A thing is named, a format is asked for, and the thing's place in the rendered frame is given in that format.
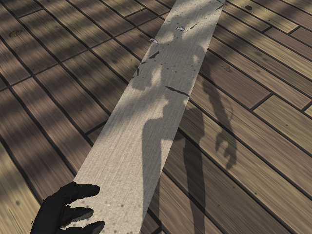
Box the left robot hand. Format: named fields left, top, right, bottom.
left=30, top=181, right=105, bottom=234

